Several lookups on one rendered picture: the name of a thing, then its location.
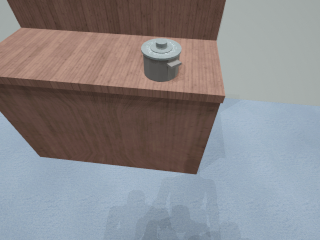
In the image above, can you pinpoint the lid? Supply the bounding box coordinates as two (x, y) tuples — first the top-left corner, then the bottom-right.
(141, 38), (182, 61)

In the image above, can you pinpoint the table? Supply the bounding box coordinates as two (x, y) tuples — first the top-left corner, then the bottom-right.
(0, 0), (226, 175)

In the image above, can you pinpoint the pot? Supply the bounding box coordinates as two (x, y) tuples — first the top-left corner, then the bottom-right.
(143, 55), (182, 82)

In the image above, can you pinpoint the knob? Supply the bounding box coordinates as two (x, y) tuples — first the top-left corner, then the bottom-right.
(156, 39), (167, 48)

